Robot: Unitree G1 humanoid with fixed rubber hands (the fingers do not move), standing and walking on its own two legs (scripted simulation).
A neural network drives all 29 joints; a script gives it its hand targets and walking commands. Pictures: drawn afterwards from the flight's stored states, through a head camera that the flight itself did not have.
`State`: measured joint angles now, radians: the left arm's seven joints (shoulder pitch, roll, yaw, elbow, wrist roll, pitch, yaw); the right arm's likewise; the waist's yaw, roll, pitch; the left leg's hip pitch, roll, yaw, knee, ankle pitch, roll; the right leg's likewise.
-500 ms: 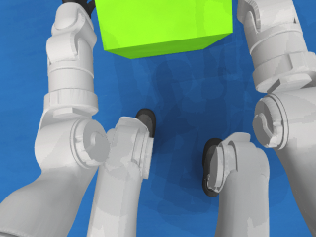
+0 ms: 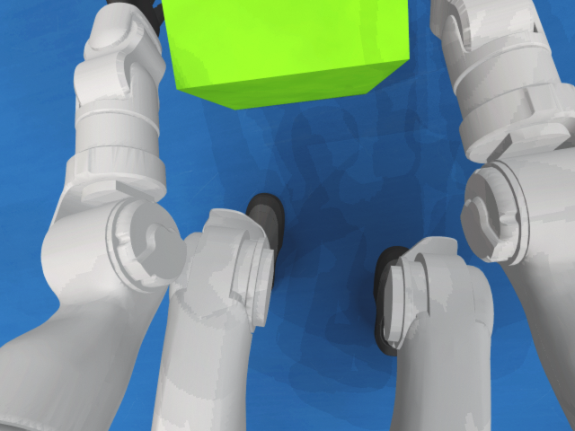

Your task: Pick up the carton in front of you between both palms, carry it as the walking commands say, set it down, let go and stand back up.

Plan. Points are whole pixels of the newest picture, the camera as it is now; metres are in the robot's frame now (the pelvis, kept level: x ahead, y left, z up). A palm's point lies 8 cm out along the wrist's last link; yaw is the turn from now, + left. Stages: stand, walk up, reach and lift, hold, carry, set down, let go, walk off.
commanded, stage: set down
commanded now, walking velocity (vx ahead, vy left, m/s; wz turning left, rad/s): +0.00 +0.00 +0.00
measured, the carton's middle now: (286, 3) +0.55 +0.10 -0.25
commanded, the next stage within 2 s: let go in 1.82 s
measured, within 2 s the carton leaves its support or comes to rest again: rests again in 0.50 s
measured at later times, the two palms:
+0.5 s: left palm (132, 21) +0.51 +0.25 -0.17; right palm out of the picture +0.58 -0.05 -0.19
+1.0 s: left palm (98, 7) +0.51 +0.26 -0.13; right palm out of the picture +0.62 -0.09 -0.13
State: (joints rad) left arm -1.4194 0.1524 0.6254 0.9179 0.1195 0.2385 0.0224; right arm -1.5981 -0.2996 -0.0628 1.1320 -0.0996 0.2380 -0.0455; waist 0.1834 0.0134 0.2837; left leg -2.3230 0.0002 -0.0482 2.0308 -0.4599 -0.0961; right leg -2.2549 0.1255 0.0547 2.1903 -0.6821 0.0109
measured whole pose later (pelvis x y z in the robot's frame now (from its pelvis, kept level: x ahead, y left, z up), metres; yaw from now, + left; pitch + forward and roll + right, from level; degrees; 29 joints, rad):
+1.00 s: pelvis -0.01 +0.01 +0.01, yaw +1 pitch +41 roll +4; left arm -1.38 0.21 0.41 0.91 -0.15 0.11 0.16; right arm -1.67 -0.49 0.14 1.11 0.13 0.20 -0.04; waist 0.18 0.00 0.32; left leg -2.27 -0.01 -0.01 2.01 -0.44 -0.06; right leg -2.20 0.09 0.08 2.17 -0.68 0.03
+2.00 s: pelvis +0.03 +0.02 +0.26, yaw -3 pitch +46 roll -1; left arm -0.94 0.06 0.44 0.57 0.07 0.24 0.06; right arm -1.28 -0.35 -0.23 0.96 -0.15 0.25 0.07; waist 0.17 -0.04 -0.05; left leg -1.62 0.02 -0.03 1.06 -0.24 -0.03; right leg -1.55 0.06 0.06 1.15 -0.40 0.02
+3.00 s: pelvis +0.13 +0.00 +0.39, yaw +0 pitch +0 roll +1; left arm 0.22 0.22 0.04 0.43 0.00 0.08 -0.07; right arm 0.23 -0.21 -0.04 0.44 0.00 0.07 0.05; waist 0.00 -0.03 0.05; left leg -0.21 0.01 -0.04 0.41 -0.21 -0.04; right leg -0.12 0.02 0.05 0.44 -0.33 -0.01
